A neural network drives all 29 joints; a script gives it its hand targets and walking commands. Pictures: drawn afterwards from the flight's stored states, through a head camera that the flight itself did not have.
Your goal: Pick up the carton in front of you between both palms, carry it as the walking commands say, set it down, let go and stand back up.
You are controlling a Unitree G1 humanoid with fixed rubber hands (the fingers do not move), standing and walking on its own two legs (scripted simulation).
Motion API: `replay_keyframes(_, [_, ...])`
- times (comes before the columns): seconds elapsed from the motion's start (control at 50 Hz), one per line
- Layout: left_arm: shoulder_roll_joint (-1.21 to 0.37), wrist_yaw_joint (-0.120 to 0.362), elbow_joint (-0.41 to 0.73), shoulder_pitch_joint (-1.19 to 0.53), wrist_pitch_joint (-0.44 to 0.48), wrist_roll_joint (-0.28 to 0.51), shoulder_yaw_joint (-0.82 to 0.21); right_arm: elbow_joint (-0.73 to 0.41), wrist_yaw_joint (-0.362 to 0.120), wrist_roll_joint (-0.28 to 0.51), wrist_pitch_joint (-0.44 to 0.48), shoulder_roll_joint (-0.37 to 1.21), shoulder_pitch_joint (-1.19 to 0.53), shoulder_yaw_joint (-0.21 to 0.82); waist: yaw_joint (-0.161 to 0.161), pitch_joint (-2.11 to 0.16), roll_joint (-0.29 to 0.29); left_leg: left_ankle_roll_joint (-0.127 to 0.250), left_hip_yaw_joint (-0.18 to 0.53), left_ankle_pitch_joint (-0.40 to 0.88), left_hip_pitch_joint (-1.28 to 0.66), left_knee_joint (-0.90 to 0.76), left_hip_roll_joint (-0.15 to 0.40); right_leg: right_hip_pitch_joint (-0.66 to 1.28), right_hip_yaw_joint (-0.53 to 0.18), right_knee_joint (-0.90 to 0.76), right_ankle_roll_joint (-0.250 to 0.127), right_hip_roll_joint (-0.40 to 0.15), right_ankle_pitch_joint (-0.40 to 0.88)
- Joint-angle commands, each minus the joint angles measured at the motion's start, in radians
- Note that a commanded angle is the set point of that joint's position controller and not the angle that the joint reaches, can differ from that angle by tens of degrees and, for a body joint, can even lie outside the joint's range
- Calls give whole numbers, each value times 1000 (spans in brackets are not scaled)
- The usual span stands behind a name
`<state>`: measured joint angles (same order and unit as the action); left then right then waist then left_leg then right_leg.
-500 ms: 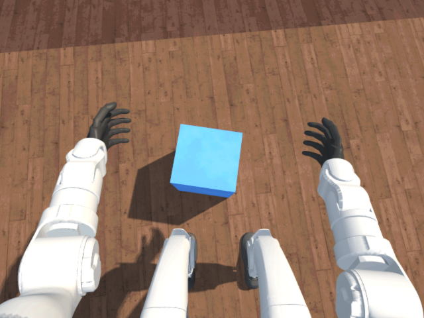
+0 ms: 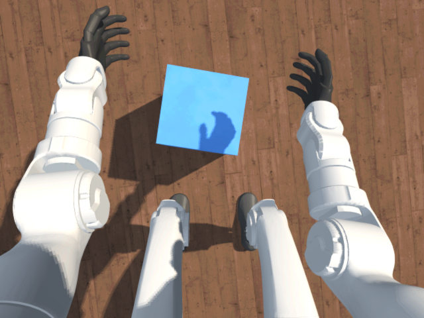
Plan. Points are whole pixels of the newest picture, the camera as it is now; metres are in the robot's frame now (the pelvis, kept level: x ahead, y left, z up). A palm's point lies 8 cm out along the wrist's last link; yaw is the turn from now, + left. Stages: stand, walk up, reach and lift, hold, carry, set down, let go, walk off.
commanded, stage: reach and lift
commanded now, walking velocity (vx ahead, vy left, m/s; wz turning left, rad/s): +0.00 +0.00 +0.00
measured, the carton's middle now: (201, 117) +0.47 +0.04 -0.47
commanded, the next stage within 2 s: none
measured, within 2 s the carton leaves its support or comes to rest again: leaves its support in 1.40 s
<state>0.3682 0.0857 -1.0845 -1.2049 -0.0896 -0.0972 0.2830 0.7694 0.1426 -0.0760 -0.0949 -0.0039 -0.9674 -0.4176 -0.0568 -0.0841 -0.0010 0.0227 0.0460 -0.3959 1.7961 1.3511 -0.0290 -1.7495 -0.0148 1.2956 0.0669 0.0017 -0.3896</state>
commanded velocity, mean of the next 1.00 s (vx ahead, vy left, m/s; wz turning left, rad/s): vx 0.00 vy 0.00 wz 0.00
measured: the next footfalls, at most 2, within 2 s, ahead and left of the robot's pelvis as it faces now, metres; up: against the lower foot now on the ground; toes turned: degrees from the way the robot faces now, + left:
none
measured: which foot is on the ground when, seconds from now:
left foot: down 0.00-1.00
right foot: down 0.00-1.00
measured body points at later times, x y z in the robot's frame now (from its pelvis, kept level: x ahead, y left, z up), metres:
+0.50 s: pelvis -0.05 -0.02 -0.19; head +0.31 +0.01 +0.07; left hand +0.50 +0.21 -0.37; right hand +0.47 -0.16 -0.37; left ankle +0.07 +0.10 -0.56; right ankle +0.08 -0.15 -0.56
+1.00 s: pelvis -0.04 -0.02 -0.23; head +0.32 +0.02 +0.04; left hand +0.50 +0.20 -0.41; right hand +0.49 -0.16 -0.40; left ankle +0.07 +0.10 -0.56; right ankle +0.08 -0.15 -0.56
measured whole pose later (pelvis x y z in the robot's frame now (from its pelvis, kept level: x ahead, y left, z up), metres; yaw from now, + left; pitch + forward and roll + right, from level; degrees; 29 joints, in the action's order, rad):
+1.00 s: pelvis -0.04 -0.02 -0.23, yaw -1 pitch +38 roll -3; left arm 0.45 -0.03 -1.24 -1.42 -0.01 0.23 -0.03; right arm 1.11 0.19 0.25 0.00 -0.20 -1.33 -0.13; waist -0.01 0.28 -0.06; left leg -0.01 0.06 -0.55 2.30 2.18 -0.01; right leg -2.27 -0.02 2.15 0.08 0.08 -0.55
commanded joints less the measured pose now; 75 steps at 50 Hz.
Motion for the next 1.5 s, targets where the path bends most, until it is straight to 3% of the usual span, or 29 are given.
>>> replay_keyframes(0.0, [104, -20, 120, -170, 25, 34, -41, -116, -1, 60, 37, -83, -112, 50, 15, -921, 168, -47, 36, 573, -733, 34, -12, 79, 134, 104, 15, 107, 254])
replay_keyframes(0.1, [136, -56, 129, -209, 59, 105, -103, -56, 34, 126, 66, -147, -130, 115, 49, -1003, 153, -43, 29, 651, -599, 244, 0, 12, 110, 275, 13, 96, 294])
replay_keyframes(0.14, [166, -55, 171, -206, 54, 171, -107, -130, 51, 147, 67, -184, -158, 149, 1, -1082, 84, -59, -29, 437, -444, 285, -18, 169, 132, 335, 16, 95, 296])
replay_keyframes(0.16, [146, -57, 170, -158, 61, 191, -146, -123, 55, 169, 66, -173, -154, 183, 69, -1066, 117, -48, -15, 425, -448, 292, -20, 151, 109, 365, 4, 96, 266])
replay_keyframes(0.24, [243, -68, 142, -250, 46, 205, -130, -66, 70, 228, 38, -217, -228, 200, 74, -1001, 141, -54, -53, 227, -335, 378, 1, 118, 106, 437, 4, 82, 127])
replay_keyframes(0.26, [242, -60, 154, -287, 41, 247, -162, -73, 77, 204, 32, -212, -271, 184, 4, -1029, 85, -45, -38, 96, -293, 379, 11, 141, 139, 455, 11, 74, 50])
replay_keyframes(0.34, [266, -53, 82, -393, 42, 277, -210, 4, 86, 241, 24, -224, -375, 191, -3, -858, 130, -39, -41, -8, -171, 428, 32, 85, 115, 503, -4, 73, 6])
replay_keyframes(0.42, [308, -57, -27, -461, 56, 259, -184, 24, 78, 269, 29, -225, -502, 225, 78, -854, 86, -21, -29, 0, -111, 509, 56, 102, 92, 586, 8, 59, 7])
replay_keyframes(0.54, [281, -71, -81, -551, 84, 322, -269, 172, 83, 303, 64, -228, -557, 262, 31, -745, 48, -28, -18, 3, -37, 588, 66, 114, 91, 684, 3, 50, 43])
replay_keyframes(0.56, [314, -74, -92, -545, 96, 315, -271, 154, 83, 315, 76, -230, -565, 262, 100, -771, 44, -23, -17, 45, -92, 587, 52, 94, 103, 705, 27, 55, 64])
replay_keyframes(0.58, [319, -79, -122, -535, 92, 326, -287, 235, 81, 289, 80, -230, -505, 229, 11, -750, 44, -25, -7, 59, -92, 598, 52, 66, 113, 704, 29, 63, 82])
replay_keyframes(0.6, [240, -69, -107, -493, 98, 355, -354, 246, 61, 344, 83, -184, -494, 283, 79, -812, 57, -22, -24, 121, -167, 618, 43, 128, 109, 720, 23, 82, 121])
replay_keyframes(0.66, [239, -87, -121, -523, 100, 346, -350, 296, 49, 337, 96, -247, -502, 257, 44, -744, 153, -39, -3, 121, -187, 624, 61, 14, 103, 748, 11, 66, 108])
replay_keyframes(0.72, [279, -114, -42, -558, 120, 341, -315, 251, 48, 321, 115, -254, -519, 263, 50, -833, 75, -44, 12, 203, -252, 629, 46, -12, 127, 761, 21, 84, 148])
replay_keyframes(0.78, [212, -131, -27, -487, 125, 305, -294, 198, 39, 392, 121, -236, -560, 309, 181, -871, 146, -42, -28, 242, -264, 630, 39, 3, 100, 767, 16, 95, 179])
replay_keyframes(0.8, [186, -128, -41, -468, 115, 311, -312, 233, 39, 359, 110, -259, -516, 275, 96, -834, 172, -44, 4, 209, -265, 626, 59, -54, 119, 772, 21, 85, 135])
replay_keyframes(0.86, [186, -124, -23, -455, 106, 329, -291, 246, 49, 364, 108, -253, -538, 316, 110, -766, 62, -43, -36, 129, -118, 649, 45, 46, 94, 727, 14, 85, 118])
replay_keyframes(0.88, [199, -123, -8, -492, 113, 312, -266, 223, 55, 332, 117, -240, -510, 265, 40, -758, 34, -37, -20, 96, -87, 632, 45, -9, 111, 740, 14, 101, 104])
replay_keyframes(1.0, [159, -108, -36, -530, 108, 346, -324, 291, 59, 294, 119, -230, -542, 244, 9, -732, 56, -42, -23, 103, -96, 633, 30, 20, 89, 705, 0, 91, 102])
replay_keyframes(1.04, [225, -121, -130, -476, 112, 306, -283, 276, 71, 326, 116, -193, -519, 297, 95, -744, 46, -27, -14, 138, -131, 621, 41, -3, 92, 708, 20, 94, 121])
replay_keyframes(1.12, [46, -119, -42, -531, 117, 322, -361, 213, 55, 346, 129, -92, -585, 373, 119, -791, 107, -37, -25, 141, -152, 615, 26, -1, 97, 702, 6, 123, 105])
replay_keyframes(1.18, [-119, -95, -56, -671, 108, 381, -447, 270, 52, 285, 131, 39, -639, 339, -32, -721, 66, -40, 3, 83, -103, 622, 18, -19, 115, 712, 3, 119, 79])
replay_keyframes(1.2, [-187, -81, -26, -725, 97, 327, -434, 244, 31, 271, 137, 111, -730, 340, 56, -694, 109, -40, -9, 59, -84, 593, -5, -50, 112, 727, -2, 129, 68])
replay_keyframes(1.24, [-533, -17, -80, -760, 84, 312, -461, 274, -47, 252, 115, 388, -845, 395, 23, -688, 97, -42, -8, 102, -93, 609, -23, -40, 108, 724, -7, 143, 103])
replay_keyframes(1.3, [-749, 41, -29, -716, 67, 263, -446, 208, -115, 225, 90, 591, -887, 409, 114, -702, 44, -15, -46, 138, -53, 633, -48, 0, 99, 745, -15, 168, 110])
replay_keyframes(1.32, [-750, 57, 9, -767, 54, 259, -434, 177, -127, 202, 79, 625, -907, 393, 44, -684, -7, -12, -28, 131, 4, 656, -51, -21, 113, 750, -8, 167, 122])
replay_keyframes(1.38, [-859, 82, 99, -820, 38, 329, -464, 95, -147, 216, 52, 702, -949, 431, 42, -835, -12, -17, -49, 214, -68, 658, -55, 50, 133, 757, -17, 182, 198])
replay_keyframes(1.44, [-931, 79, 152, -780, 10, 294, -493, 52, -165, 259, 11, 840, -949, 469, 161, -906, 56, -6, -98, 198, -173, 658, -71, 36, 112, 760, -20, 192, 138])
replay_keyframes(1.48, [-936, 65, 370, -830, 15, 334, -538, -51, -177, 306, -5, 902, -942, 528, 137, -1151, 23, -16, -92, 362, -327, 661, -76, 110, 148, 783, -5, 191, 271])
